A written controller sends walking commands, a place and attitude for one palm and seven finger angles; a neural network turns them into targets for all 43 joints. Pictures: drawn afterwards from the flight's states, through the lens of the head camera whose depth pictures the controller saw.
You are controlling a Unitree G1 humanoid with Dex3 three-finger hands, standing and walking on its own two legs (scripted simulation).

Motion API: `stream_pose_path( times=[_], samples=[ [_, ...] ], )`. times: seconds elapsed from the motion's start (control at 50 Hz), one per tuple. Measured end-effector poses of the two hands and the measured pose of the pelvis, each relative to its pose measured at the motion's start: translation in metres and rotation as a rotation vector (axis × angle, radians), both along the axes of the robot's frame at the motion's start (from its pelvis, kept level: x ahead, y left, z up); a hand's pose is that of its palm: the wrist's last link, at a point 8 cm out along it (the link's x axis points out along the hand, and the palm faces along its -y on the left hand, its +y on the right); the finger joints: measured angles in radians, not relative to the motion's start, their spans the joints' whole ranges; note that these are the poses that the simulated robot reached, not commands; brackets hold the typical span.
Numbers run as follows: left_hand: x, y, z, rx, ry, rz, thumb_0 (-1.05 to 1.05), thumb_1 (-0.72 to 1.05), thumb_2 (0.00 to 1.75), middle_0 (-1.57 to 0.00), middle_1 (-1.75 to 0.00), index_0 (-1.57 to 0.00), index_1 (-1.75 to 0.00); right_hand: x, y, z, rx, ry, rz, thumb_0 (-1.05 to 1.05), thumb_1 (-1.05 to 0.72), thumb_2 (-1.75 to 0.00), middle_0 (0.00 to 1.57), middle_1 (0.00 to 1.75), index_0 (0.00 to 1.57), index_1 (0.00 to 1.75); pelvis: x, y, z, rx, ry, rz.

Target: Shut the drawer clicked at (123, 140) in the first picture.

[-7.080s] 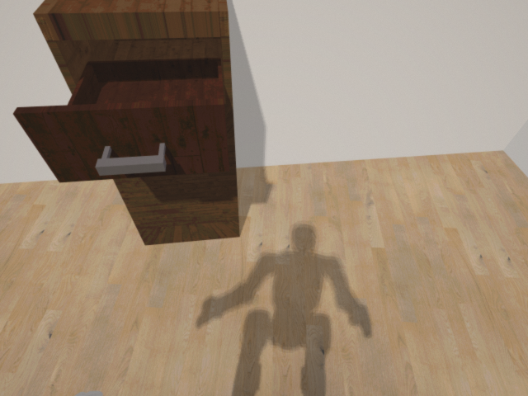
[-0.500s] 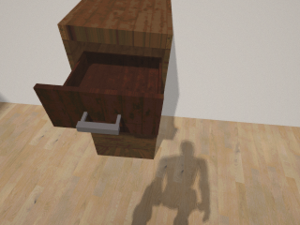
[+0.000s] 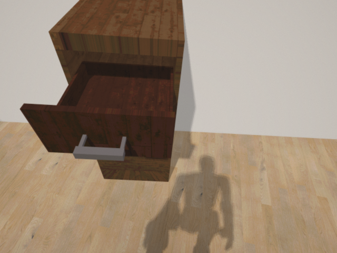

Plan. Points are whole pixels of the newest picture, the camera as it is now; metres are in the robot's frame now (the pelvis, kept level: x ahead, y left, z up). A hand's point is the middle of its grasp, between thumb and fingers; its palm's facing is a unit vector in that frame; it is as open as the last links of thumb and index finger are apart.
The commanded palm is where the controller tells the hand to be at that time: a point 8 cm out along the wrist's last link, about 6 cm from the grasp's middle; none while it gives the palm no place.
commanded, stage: shuffle to correct the standing spot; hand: left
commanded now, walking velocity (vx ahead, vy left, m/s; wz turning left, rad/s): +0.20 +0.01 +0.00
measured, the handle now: (101, 146) +0.36 +0.20 +0.03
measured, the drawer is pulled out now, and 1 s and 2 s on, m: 0.28 0.28 0.28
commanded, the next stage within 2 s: come to a stop and stand still in 0.02 s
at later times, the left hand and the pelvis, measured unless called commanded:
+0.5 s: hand out of the picture +0.04 +0.16 -0.18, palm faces +0.03 -0.98 -0.21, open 7.3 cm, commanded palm none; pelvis +0.02 -0.01 +0.00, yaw -1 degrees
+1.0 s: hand out of the picture -0.03 +0.16 -0.17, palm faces +0.02 -0.99 -0.17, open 7.3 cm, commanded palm none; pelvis +0.00 -0.01 +0.01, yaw +0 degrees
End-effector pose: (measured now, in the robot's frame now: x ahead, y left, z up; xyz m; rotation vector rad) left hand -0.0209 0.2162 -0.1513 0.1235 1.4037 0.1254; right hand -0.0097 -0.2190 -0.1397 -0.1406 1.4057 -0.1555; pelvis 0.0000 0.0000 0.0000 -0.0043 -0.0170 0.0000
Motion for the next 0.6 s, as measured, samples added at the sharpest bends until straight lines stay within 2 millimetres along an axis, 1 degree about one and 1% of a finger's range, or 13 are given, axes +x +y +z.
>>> stream_pose_path(
  times=[0.08,0.18,0.24,0.3,0.38,0.48,0.54,0.6],
  samples=[
    [0.002,0.002,-0.002,0.0,0.016,0.016,0.0,0.91,0.9,-0.19,-0.3,-0.2,-0.3,0.008,0.001,-0.003,0.005,0.007,-0.001,0.0,-0.91,-0.9,0.2,0.3,0.2,0.3,0.013,0.001,-0.003,0.005,0.004,0.0],
    [0.006,0.003,-0.003,0.002,0.054,0.028,0.0,0.91,0.9,-0.19,-0.3,-0.2,-0.3,0.025,0.003,-0.007,0.009,-0.003,-0.003,0.0,-0.91,-0.9,0.2,0.3,0.2,0.3,0.031,0.002,-0.007,0.015,0.008,-0.006],
    [0.011,0.001,-0.003,0.012,0.071,0.029,0.0,0.91,0.9,-0.19,-0.3,-0.2,-0.3,0.037,0.003,-0.009,0.006,-0.011,0.001,0.0,-0.91,-0.9,0.2,0.3,0.2,0.3,0.039,0.0,-0.007,0.02,0.009,-0.009],
    [0.019,-0.003,0.0,0.021,0.069,0.031,0.0,0.91,0.9,-0.19,-0.3,-0.2,-0.3,0.047,-0.002,-0.009,-0.008,-0.011,0.003,0.01,-0.92,-0.9,0.2,0.3,0.2,0.3,0.042,-0.002,-0.005,0.019,0.01,-0.008],
    [0.033,-0.006,0.004,0.031,0.033,0.022,0.0,0.91,0.9,-0.2,-0.3,-0.2,-0.3,0.061,-0.011,-0.006,-0.022,-0.042,0.002,0.01,-0.93,-0.9,0.2,0.3,0.2,0.3,0.039,-0.004,-0.003,0.017,0.014,-0.01],
    [0.05,-0.005,0.004,0.046,-0.039,0.006,0.0,0.91,0.9,-0.2,-0.3,-0.2,-0.3,0.074,-0.02,-0.004,-0.03,-0.104,0.012,0.01,-0.92,-0.9,0.2,0.3,0.2,0.3,0.027,-0.009,-0.004,0.022,0.012,-0.012],
    [0.055,-0.003,0.006,0.056,-0.079,-0.004,0.0,0.91,0.9,-0.2,-0.3,-0.2,-0.3,0.078,-0.022,-0.002,-0.026,-0.136,0.021,0.0,-0.91,-0.9,0.2,0.3,0.2,0.3,0.018,-0.011,-0.003,0.018,0.002,-0.01],
    [0.056,-0.001,0.008,0.057,-0.107,-0.011,0.0,0.92,0.9,-0.2,-0.3,-0.2,-0.3,0.078,-0.021,0.0,-0.018,-0.158,0.029,0.0,-0.91,-0.9,0.2,0.3,0.2,0.3,0.012,-0.012,-0.002,0.015,-0.007,-0.007]
  ],
)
